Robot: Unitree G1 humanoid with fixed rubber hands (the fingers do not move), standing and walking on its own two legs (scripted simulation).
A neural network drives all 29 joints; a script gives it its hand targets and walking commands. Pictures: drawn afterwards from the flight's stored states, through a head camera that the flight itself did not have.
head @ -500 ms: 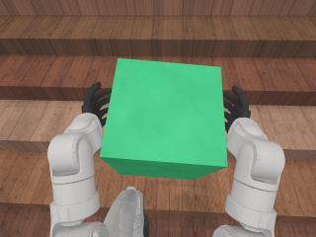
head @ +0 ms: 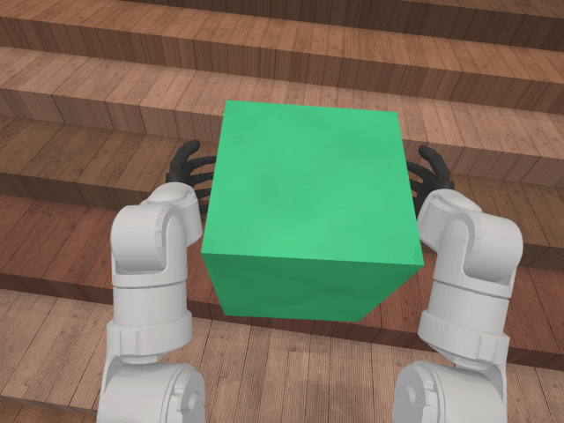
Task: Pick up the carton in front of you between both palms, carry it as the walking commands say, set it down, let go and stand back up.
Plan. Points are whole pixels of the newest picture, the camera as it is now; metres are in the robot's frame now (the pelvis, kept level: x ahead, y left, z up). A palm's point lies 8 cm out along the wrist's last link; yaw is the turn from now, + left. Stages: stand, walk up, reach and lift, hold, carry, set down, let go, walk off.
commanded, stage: carry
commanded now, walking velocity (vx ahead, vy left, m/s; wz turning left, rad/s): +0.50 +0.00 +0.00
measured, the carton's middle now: (300, 225) +0.38 +0.04 +0.09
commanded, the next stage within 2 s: none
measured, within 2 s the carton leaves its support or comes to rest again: neither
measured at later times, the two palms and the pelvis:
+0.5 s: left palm out of the picture +0.68 +0.15 +0.30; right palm (468, 20) +0.64 -0.15 +0.29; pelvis +0.28 +0.06 +0.17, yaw -1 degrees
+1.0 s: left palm out of the picture +0.78 +0.21 +0.34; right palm out of the picture +0.79 -0.09 +0.34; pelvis +0.43 +0.06 +0.20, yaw -1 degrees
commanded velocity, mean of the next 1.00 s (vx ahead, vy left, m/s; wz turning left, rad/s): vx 0.03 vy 0.00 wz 0.00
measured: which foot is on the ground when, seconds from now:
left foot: up 0.00-0.28, down 0.30-0.70, up 0.72-0.82, down 0.84-0.90, up 0.92-0.96, down 0.98-1.00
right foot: down 0.00-0.32, up 0.34-0.58, down 0.60-0.96, up 0.98-1.00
